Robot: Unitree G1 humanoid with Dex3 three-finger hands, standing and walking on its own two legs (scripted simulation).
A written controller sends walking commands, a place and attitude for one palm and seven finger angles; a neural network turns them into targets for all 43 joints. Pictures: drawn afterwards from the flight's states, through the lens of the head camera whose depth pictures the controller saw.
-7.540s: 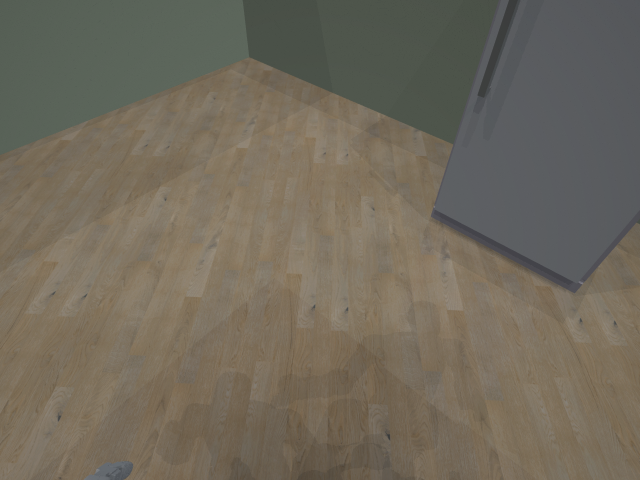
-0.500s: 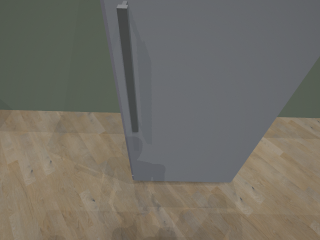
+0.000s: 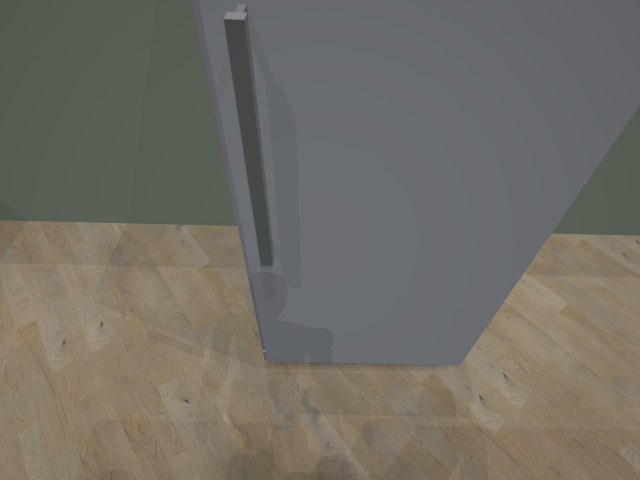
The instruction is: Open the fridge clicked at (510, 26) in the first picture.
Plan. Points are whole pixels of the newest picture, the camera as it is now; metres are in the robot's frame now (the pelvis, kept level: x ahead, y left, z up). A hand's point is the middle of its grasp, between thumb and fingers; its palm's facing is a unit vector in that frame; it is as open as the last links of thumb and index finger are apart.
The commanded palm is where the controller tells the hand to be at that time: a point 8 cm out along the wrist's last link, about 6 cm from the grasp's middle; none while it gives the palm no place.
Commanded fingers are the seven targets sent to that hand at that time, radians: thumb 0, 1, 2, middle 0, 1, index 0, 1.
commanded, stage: look again from close up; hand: left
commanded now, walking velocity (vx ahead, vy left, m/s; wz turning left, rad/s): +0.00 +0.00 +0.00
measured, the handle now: (257, 164) +0.54 +0.14 +0.10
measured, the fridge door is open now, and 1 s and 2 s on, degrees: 0 0 0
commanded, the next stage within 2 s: none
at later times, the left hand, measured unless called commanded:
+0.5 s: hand out of the picture +0.02 +0.18 -0.17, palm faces +0.00 -0.97 -0.23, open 7.4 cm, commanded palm none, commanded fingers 0.00 0.90 0.90 -0.20 -0.30 -0.20 -0.30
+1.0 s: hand out of the picture +0.02 +0.18 -0.17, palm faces +0.00 -0.97 -0.23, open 7.4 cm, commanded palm none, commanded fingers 0.00 0.90 0.90 -0.20 -0.30 -0.20 -0.30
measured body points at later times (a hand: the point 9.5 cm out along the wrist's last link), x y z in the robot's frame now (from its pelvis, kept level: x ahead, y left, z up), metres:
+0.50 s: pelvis +0.00 -0.01 +0.00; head +0.01 -0.01 +0.45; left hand +0.02 +0.24 -0.15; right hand +0.04 -0.25 -0.15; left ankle +0.01 +0.11 -0.74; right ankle -0.04 -0.10 -0.74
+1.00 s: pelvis +0.00 -0.02 +0.00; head +0.01 -0.02 +0.45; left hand +0.02 +0.23 -0.15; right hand +0.04 -0.26 -0.15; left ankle +0.01 +0.11 -0.74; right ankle -0.04 -0.10 -0.74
